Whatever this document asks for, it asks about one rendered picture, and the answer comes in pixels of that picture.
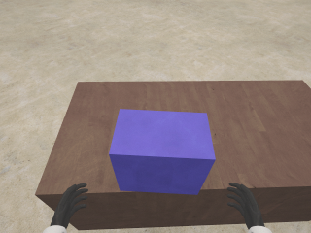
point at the pedestal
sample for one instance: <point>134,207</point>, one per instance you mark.
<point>261,136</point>

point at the carton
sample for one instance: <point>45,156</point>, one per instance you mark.
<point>161,151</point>

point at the robot left hand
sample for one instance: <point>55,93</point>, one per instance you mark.
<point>66,206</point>

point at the robot right hand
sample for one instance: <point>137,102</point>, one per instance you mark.
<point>249,207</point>

